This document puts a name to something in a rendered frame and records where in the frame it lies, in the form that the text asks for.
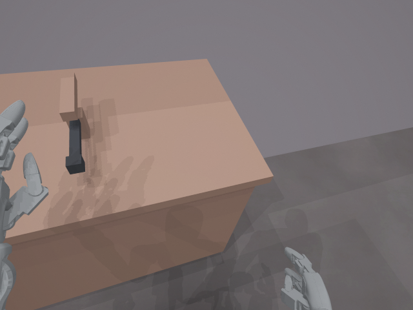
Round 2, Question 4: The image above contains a counter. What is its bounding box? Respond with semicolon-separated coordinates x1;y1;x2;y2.
0;59;274;310

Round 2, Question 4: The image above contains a robot left forearm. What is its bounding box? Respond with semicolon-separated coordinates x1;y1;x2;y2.
0;243;16;310

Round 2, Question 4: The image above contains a robot left hand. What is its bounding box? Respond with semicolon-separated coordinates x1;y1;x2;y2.
0;100;48;243

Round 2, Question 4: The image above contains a robot right hand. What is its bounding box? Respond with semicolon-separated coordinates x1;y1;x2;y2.
281;247;332;310

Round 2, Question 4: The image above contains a tap lever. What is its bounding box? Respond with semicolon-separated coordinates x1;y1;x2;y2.
65;119;85;174

